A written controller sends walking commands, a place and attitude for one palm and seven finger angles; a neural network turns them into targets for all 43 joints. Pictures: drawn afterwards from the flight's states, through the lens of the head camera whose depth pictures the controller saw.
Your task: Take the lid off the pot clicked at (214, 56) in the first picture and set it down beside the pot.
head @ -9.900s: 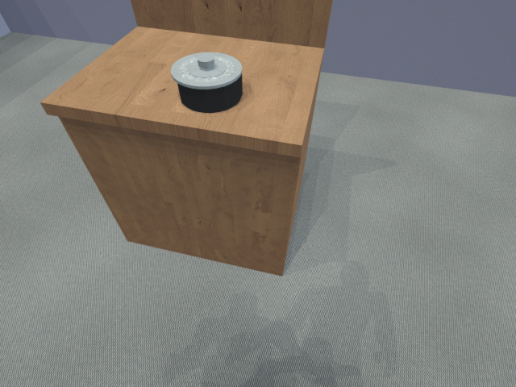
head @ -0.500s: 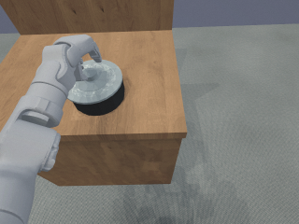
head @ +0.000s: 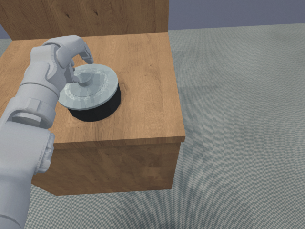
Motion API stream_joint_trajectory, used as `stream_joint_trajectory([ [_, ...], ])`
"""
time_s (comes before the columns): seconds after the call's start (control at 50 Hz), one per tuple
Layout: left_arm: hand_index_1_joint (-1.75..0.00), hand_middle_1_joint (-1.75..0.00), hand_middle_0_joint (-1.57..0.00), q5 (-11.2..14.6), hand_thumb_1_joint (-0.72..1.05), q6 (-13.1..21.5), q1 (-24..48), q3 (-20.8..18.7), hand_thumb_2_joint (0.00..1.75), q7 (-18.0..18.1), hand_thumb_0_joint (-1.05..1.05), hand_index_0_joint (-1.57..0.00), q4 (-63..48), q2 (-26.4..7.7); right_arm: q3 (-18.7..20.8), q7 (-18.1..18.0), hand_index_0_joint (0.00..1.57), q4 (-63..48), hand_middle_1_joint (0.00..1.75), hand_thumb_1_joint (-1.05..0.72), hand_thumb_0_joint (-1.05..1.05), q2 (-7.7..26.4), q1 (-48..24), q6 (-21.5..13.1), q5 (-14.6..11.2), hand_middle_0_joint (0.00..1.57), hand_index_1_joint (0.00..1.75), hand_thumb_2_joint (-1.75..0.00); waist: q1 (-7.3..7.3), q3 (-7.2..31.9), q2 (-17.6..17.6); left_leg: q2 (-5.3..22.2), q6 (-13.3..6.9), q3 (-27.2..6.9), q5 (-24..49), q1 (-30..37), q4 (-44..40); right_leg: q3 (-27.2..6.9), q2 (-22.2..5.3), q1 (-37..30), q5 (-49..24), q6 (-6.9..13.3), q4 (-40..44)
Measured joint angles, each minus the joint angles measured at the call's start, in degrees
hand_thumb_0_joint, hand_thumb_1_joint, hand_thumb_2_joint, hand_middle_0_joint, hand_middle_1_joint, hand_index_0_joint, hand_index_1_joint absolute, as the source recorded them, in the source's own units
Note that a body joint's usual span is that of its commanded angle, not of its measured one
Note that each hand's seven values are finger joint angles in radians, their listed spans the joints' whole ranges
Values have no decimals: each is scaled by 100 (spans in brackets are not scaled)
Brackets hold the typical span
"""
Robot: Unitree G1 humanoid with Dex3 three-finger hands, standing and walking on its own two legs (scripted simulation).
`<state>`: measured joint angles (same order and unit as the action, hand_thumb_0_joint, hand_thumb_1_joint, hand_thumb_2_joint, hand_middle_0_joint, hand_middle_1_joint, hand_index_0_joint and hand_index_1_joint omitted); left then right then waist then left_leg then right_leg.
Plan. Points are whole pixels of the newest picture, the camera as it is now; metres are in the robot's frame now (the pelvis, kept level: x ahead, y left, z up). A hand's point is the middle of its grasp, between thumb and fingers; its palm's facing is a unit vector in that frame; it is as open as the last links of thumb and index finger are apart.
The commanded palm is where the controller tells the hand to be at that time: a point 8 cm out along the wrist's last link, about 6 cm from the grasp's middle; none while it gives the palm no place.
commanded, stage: move the open hand above the knob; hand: left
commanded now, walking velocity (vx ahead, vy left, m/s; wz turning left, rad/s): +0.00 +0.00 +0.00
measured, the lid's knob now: (84, 79) +0.53 +0.18 +0.09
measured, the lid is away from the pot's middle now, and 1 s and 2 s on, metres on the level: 0.00 0.01 0.01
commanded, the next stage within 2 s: lower the open fingers around the knob in 0.40 s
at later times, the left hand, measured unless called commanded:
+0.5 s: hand (75, 67) +0.49 +0.17 +0.16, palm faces -0.35 -0.05 -0.94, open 10.2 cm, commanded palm +0.49 +0.18 +0.22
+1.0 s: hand (75, 79) +0.49 +0.18 +0.12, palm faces -0.42 -0.09 -0.90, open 10.2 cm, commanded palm +0.49 +0.19 +0.18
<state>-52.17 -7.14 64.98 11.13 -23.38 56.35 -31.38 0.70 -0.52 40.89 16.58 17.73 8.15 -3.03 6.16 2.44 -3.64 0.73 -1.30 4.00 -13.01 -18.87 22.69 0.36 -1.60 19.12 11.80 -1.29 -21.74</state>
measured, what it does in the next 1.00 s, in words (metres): stands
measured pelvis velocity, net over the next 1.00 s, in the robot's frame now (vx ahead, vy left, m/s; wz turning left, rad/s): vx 0.00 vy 0.00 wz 0.01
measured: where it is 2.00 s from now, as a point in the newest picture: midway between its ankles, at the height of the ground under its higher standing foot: outside the picture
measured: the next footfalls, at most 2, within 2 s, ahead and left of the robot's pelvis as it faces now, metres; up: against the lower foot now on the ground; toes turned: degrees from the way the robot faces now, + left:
none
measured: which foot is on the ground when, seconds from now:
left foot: down 0.00-1.00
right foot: down 0.00-1.00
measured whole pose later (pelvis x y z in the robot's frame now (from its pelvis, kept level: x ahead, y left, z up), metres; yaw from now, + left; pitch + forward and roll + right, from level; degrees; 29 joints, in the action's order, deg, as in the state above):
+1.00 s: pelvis +0.00 +0.00 +0.00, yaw +0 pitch +10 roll +0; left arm -52.2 -7.5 66.5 12.9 -23.3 62.3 -30.6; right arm 1.1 -1.5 41.9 17.2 17.6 8.4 -3.2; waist 7.3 2.9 -2.3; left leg 0.8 -1.2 3.5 -13.9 -21.6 25.3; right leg 0.7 -1.5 21.5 12.5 -1.2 -23.8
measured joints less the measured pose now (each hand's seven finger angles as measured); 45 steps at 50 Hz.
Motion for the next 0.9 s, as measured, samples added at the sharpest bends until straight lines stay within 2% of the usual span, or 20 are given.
stream_joint_trajectory([
  [0.12,-8,-8,-83,25,-30,-39,170,236,143,-59,0,-84,195,-17,-26,-36,20,-32,30,-91,1,13,-230,3,-44,20,30,-90,-33,-4,77,-15,2,-61,14,-72,54,59,-16,38,-2,6,-37],
  [0.2,-8,-8,-83,47,-30,54,258,308,143,-55,0,-84,140,44,-5,-48,20,-34,30,-91,1,27,-278,-43,-36,20,30,-90,-55,0,100,-35,-8,-100,13,-122,96,96,-37,59,1,-4,-53],
  [0.32,-8,-8,-83,28,-30,-10,473,415,143,-7,0,-84,396,127,-31,-40,20,44,30,-91,1,12,-297,0,-56,20,30,-90,4,24,141,-58,-20,-98,9,-182,115,91,-60,122,8,-18,-80],
  [0.44,-8,-8,-83,-17,-30,108,321,160,143,61,0,-84,156,143,-24,-7,20,70,30,-91,1,-7,-115,6,4,20,30,-90,31,62,58,-69,-36,-38,8,-163,70,29,-69,138,-1,-39,-58],
  [0.58,-8,-8,-83,-8,-30,-256,491,338,143,-37,0,-84,618,249,-76,7,20,219,30,-91,1,-41,-14,58,-24,20,30,-90,75,31,2,-77,-40,-28,9,-142,51,16,-76,141,19,-38,-87],
  [0.62,-8,-8,-83,18,-30,-309,532,243,143,-107,0,-84,671,265,-78,-3,20,242,30,-91,1,-40,-4,28,-6,21,30,-90,90,5,-10,-76,-40,-30,19,-149,45,18,-74,150,13,-37,-84],
  [0.82,-8,-8,-83,-8,-29,-165,350,101,143,-120,0,-84,702,154,-51,-68,20,168,30,-91,1,2,9,38,-7,21,30,-89,162,46,90,-8,-6,6,-47,-196,146,-23,-9,217,55,-5,-177],
  [0.9,-8,-8,-83,-55,-29,-76,188,99,143,-64,0,-84,540,108,9,-85,20,97,30,-91,1,38,20,22,4,21,30,-90,147,42,118,9,4,-13,-65,-235,196,-6,8,230,58,6,-184],
])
